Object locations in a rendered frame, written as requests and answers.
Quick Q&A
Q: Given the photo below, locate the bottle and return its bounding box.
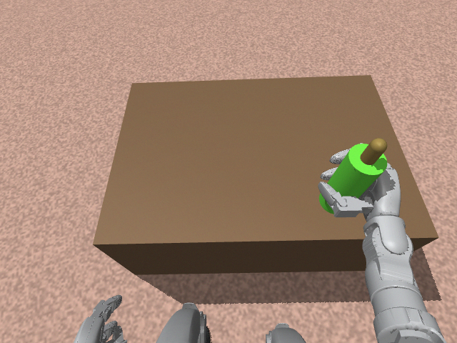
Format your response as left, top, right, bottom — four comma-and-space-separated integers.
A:
319, 138, 387, 214

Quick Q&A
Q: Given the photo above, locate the right robot arm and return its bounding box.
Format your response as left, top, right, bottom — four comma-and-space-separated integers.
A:
362, 214, 447, 343

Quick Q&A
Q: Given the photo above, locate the right robot hand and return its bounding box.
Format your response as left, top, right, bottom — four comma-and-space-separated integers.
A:
318, 143, 401, 221

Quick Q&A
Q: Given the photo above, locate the left robot hand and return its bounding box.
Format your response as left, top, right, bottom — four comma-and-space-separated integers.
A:
74, 295, 127, 343

